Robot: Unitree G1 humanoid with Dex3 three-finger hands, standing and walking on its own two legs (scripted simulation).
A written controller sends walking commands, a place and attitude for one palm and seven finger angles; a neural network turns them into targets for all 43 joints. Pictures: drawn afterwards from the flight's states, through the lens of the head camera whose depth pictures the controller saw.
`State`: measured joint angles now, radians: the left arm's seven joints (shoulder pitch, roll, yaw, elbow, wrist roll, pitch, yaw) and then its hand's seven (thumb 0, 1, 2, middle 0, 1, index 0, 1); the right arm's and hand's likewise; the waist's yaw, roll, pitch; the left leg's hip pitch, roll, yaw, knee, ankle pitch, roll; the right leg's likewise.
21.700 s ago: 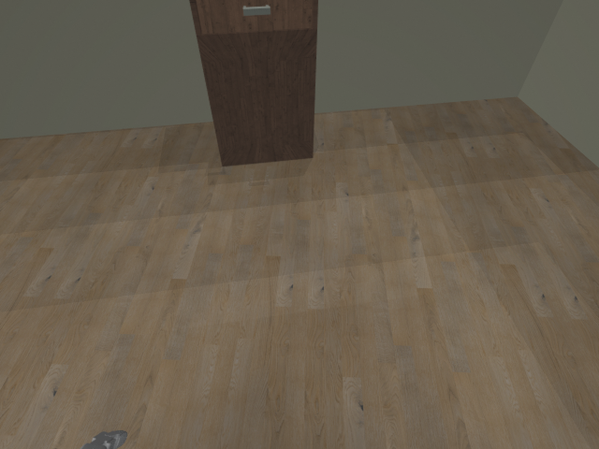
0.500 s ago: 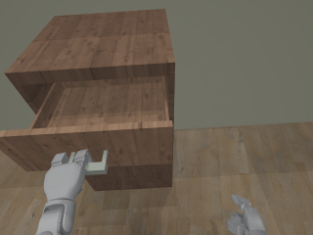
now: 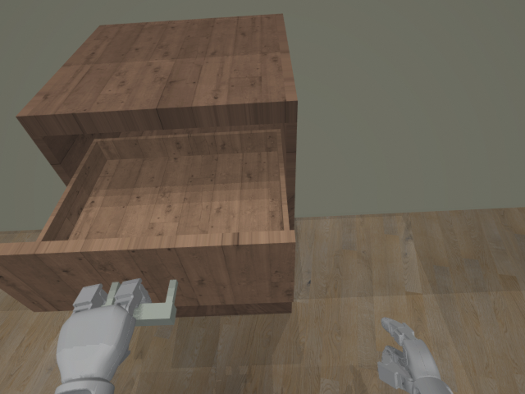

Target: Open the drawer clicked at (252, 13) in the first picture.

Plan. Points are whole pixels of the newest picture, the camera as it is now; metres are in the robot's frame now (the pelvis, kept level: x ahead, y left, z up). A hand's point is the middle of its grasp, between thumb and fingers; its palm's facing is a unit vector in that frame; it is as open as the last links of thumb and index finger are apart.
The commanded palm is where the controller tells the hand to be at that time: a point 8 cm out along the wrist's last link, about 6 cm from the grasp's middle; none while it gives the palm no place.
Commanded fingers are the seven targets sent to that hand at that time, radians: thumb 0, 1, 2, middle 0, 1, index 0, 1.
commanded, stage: pull the drawer open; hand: left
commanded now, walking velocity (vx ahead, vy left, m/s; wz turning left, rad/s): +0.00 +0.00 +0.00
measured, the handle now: (140, 301) +0.23 +0.21 +0.04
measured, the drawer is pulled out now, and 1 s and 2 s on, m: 0.26 0.30 0.30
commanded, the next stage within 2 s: open the thumb to release the handle in 0.60 s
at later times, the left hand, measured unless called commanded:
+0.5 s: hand (110, 377) +0.14 +0.23 +0.02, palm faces +0.00 -0.12 -0.99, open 5.6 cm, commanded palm +0.09 +0.21 +0.08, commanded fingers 0.00 0.90 0.90 -0.40 -1.35 -0.40 -1.35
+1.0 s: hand (104, 373) +0.14 +0.24 +0.01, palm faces +0.00 -0.12 -0.99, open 7.8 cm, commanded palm +0.11 +0.23 +0.08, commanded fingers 0.00 -0.22 0.42 -0.32 -1.23 -0.32 -1.23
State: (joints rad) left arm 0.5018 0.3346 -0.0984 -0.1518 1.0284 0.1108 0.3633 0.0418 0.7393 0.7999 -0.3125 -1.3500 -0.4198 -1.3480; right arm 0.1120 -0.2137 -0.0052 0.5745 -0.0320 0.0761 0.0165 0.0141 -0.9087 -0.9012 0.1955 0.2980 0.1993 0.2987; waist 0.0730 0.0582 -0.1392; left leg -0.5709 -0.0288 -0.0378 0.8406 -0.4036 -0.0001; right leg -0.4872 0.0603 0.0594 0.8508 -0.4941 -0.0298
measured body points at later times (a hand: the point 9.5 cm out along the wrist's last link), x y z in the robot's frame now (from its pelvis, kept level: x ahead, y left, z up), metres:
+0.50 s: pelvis +0.00 +0.00 -0.01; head +0.01 -0.03 +0.44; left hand +0.13 +0.23 +0.07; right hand +0.21 -0.21 -0.09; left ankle +0.01 +0.12 -0.70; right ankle -0.04 -0.11 -0.70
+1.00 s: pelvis +0.00 +0.00 -0.01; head +0.01 -0.03 +0.44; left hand +0.14 +0.24 +0.07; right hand +0.21 -0.21 -0.10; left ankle +0.01 +0.12 -0.70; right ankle -0.04 -0.11 -0.70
